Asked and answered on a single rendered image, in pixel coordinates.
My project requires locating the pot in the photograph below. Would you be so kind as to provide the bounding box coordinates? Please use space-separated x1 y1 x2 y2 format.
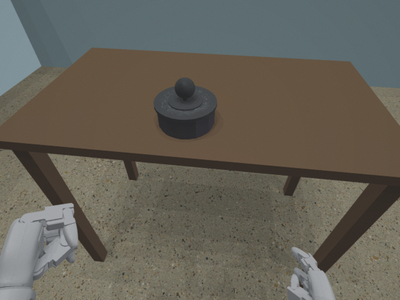
157 111 215 139

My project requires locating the robot left hand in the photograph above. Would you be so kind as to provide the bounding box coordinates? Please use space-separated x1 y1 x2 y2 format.
0 203 78 288

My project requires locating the knob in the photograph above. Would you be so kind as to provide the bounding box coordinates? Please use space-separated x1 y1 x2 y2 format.
174 77 195 99

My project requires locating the lid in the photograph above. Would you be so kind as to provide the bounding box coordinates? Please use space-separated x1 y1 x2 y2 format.
154 86 217 123

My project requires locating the left robot forearm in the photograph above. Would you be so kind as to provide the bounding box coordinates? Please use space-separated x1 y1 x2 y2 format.
0 286 36 300

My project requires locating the robot right hand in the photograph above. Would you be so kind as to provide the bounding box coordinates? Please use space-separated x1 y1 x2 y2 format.
287 247 336 300

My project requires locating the table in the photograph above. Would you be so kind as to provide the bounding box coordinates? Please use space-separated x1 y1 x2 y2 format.
0 47 400 288

